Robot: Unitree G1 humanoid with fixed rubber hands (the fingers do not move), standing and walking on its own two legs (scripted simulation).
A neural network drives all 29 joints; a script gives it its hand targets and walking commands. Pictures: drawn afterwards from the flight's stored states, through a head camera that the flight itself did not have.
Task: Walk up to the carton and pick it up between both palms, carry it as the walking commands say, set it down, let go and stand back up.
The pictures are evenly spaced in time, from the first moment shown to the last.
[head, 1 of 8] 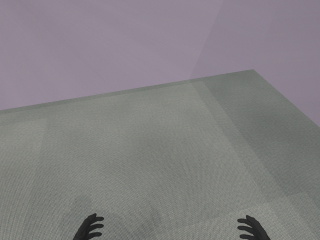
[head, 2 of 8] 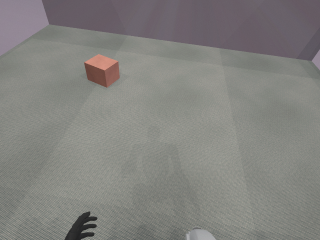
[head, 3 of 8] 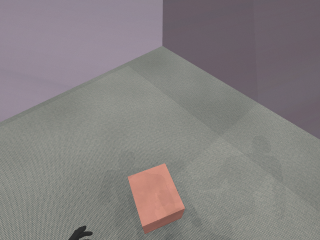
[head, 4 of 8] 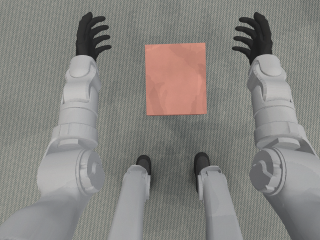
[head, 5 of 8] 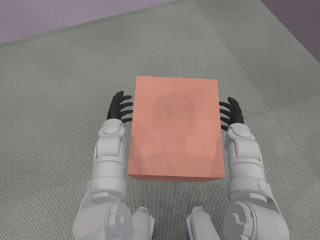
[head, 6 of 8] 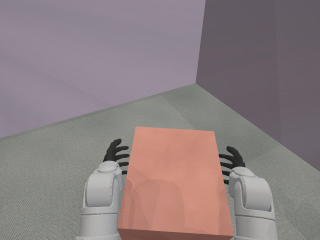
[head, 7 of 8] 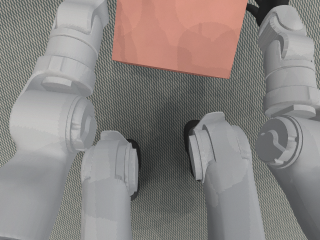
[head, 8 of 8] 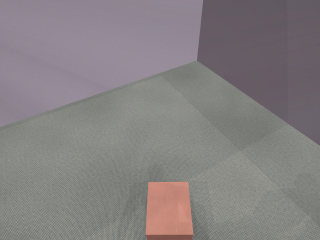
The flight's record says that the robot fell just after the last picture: no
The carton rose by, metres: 0.67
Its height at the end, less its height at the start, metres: +0.00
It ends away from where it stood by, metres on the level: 0.11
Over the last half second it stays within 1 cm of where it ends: yes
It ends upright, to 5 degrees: yes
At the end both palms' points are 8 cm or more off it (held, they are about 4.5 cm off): yes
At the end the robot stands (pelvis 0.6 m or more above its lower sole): yes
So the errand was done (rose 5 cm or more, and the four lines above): yes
